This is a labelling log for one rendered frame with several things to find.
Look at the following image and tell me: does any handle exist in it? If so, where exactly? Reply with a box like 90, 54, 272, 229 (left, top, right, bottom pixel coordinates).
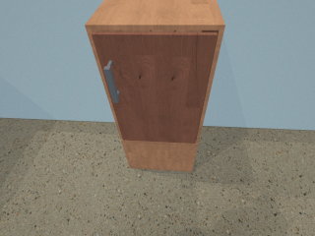
103, 60, 120, 103

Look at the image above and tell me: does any cupboard door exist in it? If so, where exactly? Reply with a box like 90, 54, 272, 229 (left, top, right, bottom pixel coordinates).
92, 31, 218, 144

